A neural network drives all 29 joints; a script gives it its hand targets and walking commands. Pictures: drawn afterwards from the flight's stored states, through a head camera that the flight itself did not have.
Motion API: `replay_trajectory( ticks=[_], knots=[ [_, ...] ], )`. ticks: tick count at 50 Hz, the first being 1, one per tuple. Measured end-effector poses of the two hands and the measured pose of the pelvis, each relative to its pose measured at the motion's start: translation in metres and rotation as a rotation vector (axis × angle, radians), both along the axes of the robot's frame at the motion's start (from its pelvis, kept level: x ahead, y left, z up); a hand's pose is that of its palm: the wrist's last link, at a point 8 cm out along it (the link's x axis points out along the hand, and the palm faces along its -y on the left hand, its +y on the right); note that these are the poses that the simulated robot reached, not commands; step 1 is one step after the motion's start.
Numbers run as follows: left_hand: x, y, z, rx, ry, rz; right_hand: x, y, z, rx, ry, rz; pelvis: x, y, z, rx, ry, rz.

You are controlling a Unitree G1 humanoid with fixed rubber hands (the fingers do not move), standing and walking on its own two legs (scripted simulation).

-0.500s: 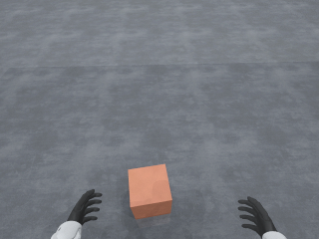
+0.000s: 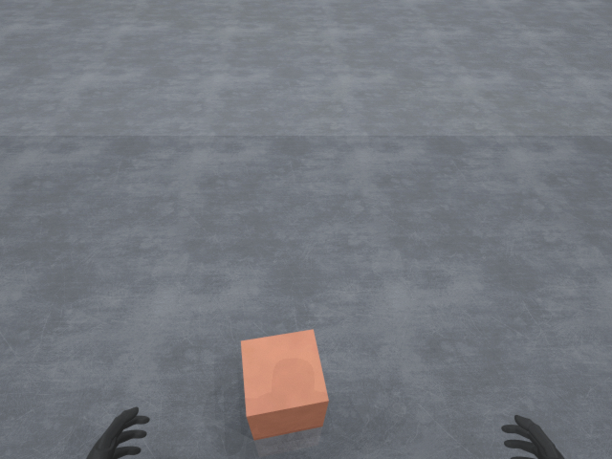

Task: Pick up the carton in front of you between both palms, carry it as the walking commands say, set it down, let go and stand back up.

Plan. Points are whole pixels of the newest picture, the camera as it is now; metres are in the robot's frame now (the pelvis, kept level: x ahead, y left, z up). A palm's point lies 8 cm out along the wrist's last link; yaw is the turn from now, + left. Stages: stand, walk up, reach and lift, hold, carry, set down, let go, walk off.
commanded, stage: stand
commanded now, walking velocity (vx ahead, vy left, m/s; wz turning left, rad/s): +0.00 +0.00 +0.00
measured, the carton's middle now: (283, 385) +0.43 +0.08 -0.65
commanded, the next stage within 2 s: none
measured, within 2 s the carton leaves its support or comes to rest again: neither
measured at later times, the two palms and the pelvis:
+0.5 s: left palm out of the picture +0.10 +0.30 -0.10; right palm out of the picture +0.10 -0.29 -0.08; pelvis -0.01 +0.01 +0.01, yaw +0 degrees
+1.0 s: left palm out of the picture +0.06 +0.31 -0.10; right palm out of the picture +0.07 -0.30 -0.09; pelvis -0.03 +0.00 +0.01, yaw +0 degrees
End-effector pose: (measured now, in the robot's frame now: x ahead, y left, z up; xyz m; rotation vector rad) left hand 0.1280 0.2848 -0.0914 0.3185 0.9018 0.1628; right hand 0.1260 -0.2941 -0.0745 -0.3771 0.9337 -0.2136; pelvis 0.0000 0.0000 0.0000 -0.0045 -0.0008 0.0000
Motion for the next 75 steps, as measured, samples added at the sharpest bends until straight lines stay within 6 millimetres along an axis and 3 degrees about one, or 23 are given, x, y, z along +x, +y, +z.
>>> replay_trajectory(
  ticks=[12, 51, 75],
  knots=[
    [-0.002, 0.008, -0.002, 0.013, 0.036, -0.006, -0.007, 0.011, -0.007, 0.018, 0.033, -0.011, 0.000, 0.007, 0.003, 0.000, -0.015, -0.003],
    [-0.067, 0.024, -0.005, 0.042, 0.166, 0.041, -0.055, -0.009, -0.012, 0.006, 0.139, -0.041, -0.030, 0.004, 0.010, -0.002, -0.051, 0.008],
    [-0.078, 0.025, -0.005, 0.044, 0.190, 0.054, -0.063, -0.016, -0.012, 0.000, 0.164, -0.033, -0.035, 0.001, 0.011, -0.003, -0.053, 0.015]
  ],
)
